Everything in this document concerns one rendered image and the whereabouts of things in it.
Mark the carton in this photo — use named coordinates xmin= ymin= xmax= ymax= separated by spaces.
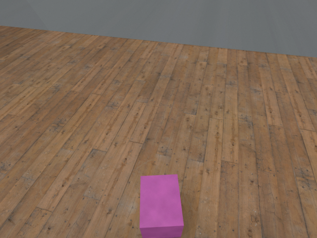
xmin=140 ymin=174 xmax=184 ymax=238

